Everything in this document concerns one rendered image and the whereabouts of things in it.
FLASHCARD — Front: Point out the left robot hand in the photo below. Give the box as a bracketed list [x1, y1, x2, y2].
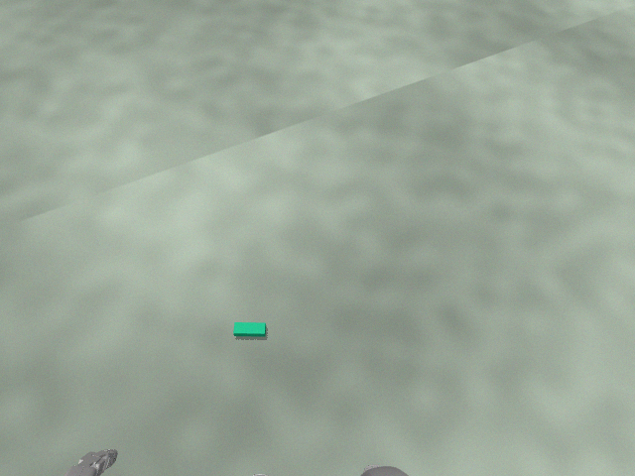
[64, 449, 118, 476]

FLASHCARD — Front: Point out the small box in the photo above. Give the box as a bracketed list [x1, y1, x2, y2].
[233, 322, 266, 337]

